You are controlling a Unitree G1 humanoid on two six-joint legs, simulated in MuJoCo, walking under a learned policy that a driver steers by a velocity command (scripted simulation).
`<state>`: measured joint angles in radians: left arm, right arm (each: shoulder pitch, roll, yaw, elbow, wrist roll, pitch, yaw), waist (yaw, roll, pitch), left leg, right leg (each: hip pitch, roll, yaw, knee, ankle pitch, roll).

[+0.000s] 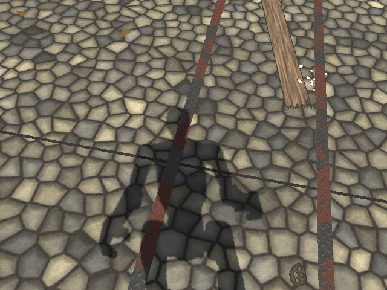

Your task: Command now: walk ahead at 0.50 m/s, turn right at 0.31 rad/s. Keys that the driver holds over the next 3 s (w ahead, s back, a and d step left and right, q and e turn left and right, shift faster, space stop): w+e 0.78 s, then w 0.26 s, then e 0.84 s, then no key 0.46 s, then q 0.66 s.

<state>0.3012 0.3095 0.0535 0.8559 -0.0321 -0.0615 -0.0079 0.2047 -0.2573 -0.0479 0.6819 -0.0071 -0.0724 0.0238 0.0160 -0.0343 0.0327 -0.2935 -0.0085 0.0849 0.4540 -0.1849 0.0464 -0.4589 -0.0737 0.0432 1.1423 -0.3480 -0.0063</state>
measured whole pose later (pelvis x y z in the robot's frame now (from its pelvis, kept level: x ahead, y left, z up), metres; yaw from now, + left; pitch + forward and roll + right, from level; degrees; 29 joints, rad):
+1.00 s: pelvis +0.56 -0.12 +0.00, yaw -31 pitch +1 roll +1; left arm 0.31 0.29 0.06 0.74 -0.02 -0.04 0.01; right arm 0.20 -0.27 -0.06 0.75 -0.01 -0.11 0.02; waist 0.00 -0.04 0.01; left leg -0.32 -0.05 0.00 0.47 -0.18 0.04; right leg -0.42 0.03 0.09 1.16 -0.39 -0.03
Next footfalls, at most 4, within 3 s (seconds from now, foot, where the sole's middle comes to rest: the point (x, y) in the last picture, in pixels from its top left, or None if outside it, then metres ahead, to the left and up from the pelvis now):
0.38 right None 0.35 -0.17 -0.78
0.86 left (220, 233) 0.68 -0.08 -0.78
1.32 right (305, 221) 0.74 -0.40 -0.78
1.76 left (258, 188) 0.88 -0.24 -0.78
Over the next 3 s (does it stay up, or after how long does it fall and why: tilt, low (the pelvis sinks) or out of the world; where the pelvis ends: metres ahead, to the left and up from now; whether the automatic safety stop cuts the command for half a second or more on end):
stays up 0.78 -0.25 0.01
